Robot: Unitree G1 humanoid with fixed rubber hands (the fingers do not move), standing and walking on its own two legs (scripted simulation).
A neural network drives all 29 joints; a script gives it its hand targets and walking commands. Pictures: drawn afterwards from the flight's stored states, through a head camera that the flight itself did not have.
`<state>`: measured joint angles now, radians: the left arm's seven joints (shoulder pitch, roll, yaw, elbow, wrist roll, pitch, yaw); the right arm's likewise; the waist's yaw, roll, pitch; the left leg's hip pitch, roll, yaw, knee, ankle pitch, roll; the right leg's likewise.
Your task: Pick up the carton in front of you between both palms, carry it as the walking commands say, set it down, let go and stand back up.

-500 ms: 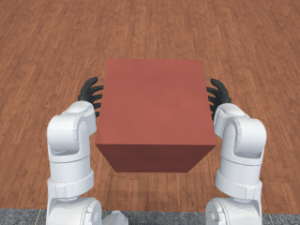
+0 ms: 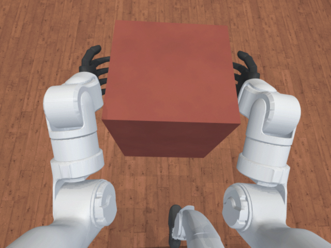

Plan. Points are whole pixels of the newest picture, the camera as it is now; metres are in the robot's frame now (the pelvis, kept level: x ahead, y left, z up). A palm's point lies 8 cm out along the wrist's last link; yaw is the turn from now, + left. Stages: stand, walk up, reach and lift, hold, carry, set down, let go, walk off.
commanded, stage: carry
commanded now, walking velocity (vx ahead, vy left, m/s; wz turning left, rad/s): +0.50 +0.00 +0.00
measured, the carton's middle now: (167, 101) +0.41 -0.01 +0.08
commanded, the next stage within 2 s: none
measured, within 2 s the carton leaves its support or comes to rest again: neither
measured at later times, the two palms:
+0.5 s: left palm out of the picture +0.73 +0.14 +0.21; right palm out of the picture +0.70 -0.15 +0.20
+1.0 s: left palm out of the picture +0.99 +0.17 +0.28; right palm out of the picture +1.04 -0.13 +0.28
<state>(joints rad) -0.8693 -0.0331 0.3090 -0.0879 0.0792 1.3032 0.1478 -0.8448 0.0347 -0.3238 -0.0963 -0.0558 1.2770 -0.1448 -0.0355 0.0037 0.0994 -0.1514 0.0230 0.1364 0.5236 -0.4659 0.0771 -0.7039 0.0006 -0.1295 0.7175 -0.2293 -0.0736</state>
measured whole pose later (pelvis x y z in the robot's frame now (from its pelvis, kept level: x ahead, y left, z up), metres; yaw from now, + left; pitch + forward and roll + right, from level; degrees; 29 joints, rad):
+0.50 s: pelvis +0.33 +0.02 +0.06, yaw -1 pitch +5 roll +1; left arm -0.85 0.02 0.29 0.10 0.05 1.33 0.12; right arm -0.82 0.01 -0.25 0.08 -0.09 1.31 -0.12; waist -0.07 0.00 0.02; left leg -0.49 -0.03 0.12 0.66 -0.42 0.06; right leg -0.49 0.01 0.00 1.33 -0.48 -0.04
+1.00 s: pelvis +0.63 -0.02 +0.12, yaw +0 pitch +5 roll +0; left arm -0.86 0.01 0.26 0.09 0.02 1.34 0.16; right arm -0.91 -0.01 -0.33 0.10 -0.09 1.35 -0.12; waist 0.12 -0.01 0.02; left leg -0.75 0.02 0.03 1.26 -0.44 0.05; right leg -0.31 0.02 -0.12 0.50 -0.45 -0.06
